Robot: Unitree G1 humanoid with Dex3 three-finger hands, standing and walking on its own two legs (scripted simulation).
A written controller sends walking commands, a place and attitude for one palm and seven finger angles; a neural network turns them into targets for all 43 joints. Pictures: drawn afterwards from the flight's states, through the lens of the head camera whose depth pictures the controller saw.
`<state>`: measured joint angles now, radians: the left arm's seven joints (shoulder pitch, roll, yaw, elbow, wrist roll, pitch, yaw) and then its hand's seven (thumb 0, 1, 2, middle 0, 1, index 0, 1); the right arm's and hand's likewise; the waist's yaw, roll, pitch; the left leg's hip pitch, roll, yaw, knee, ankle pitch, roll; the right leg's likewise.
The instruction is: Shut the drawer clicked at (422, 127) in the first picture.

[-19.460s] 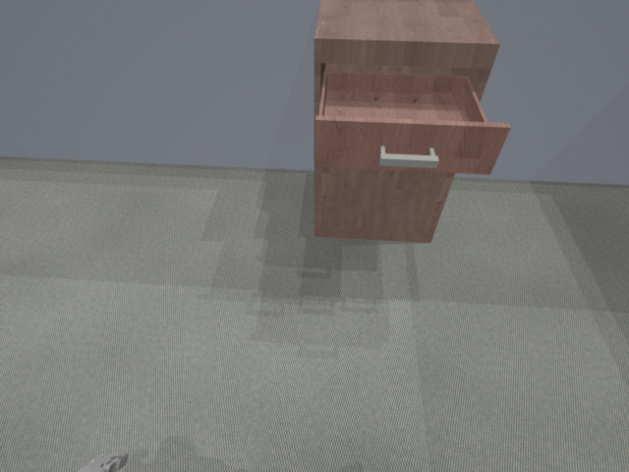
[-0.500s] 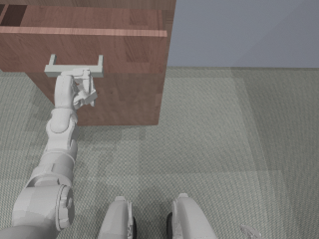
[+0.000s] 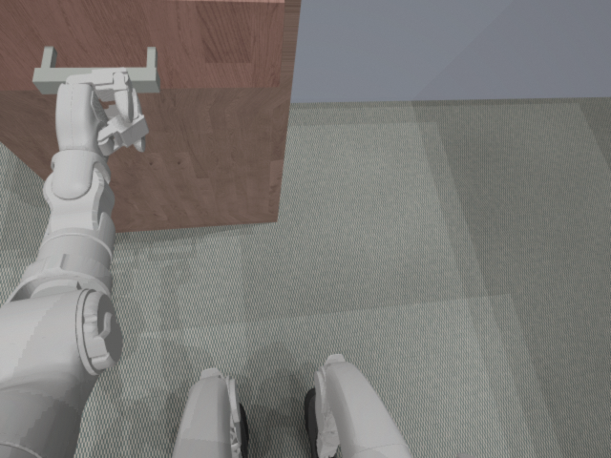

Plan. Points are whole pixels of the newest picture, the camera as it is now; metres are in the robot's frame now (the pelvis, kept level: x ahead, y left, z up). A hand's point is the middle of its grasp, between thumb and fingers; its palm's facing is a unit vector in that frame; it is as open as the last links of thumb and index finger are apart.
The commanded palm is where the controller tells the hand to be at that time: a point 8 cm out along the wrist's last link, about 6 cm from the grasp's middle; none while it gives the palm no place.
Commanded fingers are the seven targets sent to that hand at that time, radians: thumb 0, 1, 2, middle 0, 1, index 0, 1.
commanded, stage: push the drawer shut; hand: left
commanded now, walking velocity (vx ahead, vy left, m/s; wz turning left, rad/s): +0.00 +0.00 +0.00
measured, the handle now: (100, 67) +0.61 +0.20 +0.04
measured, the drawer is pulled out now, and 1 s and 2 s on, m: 0.03 0.00 0.00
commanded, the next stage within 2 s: pull the fist back off the drawer in 0.48 s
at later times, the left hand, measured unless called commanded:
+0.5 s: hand (128, 98) +0.56 +0.17 +0.03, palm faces -0.01 -1.00 -0.05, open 3.1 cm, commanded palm +0.59 +0.18 +0.05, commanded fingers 0.00 0.90 0.90 -1.40 -1.60 -1.40 -1.60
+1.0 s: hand (136, 100) +0.56 +0.16 +0.04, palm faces +0.01 -1.00 -0.04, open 3.2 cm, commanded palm +0.54 +0.17 +0.05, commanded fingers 0.00 0.90 0.90 -1.40 -1.60 -1.40 -1.60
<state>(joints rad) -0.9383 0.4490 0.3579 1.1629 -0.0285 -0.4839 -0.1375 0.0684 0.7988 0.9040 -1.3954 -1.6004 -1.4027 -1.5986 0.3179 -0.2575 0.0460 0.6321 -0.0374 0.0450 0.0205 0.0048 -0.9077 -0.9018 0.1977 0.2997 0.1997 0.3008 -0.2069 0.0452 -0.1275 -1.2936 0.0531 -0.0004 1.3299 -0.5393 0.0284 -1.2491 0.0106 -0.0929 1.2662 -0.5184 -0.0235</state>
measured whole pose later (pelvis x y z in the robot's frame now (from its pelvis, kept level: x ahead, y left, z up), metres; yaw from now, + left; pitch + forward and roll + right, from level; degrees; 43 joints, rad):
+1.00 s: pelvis -0.02 +0.01 -0.02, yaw -1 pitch +32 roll -6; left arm -1.15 0.55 0.33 1.22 0.02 -0.37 -0.09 0.04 0.72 0.91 -1.39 -1.60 -1.41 -1.60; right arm 0.38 -0.25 0.08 0.65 -0.06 0.02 0.05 0.00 -0.91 -0.90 0.20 0.30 0.20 0.30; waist -0.27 0.05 -0.11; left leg -1.44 0.05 -0.03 1.38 -0.51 0.04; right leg -1.37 0.01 -0.12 1.29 -0.48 -0.01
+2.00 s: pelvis +0.05 +0.02 +0.10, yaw +2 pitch +10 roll -2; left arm 0.00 0.30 0.11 0.17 -0.12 -0.16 -0.05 0.02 0.90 0.89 -1.40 -1.60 -1.40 -1.60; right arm 0.22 -0.24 0.03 0.49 0.05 0.05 -0.04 0.01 -0.91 -0.90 0.20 0.30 0.20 0.30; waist -0.03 0.04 -0.10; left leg -0.56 0.00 0.03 0.82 -0.44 0.04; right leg -0.53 -0.01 -0.05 0.77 -0.42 0.01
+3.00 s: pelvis +0.05 -0.01 +0.13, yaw +3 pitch -2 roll -1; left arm 0.53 0.36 0.35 -0.48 -0.06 -0.16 0.11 0.02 0.89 0.89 -1.40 -1.60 -1.41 -1.60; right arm 0.19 -0.23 0.02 0.60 0.00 -0.07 -0.07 0.01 -0.91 -0.90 0.20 0.30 0.20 0.30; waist 0.03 0.07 0.02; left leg -0.16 0.03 0.01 0.48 -0.29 0.00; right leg -0.12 0.03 -0.07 0.41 -0.26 -0.03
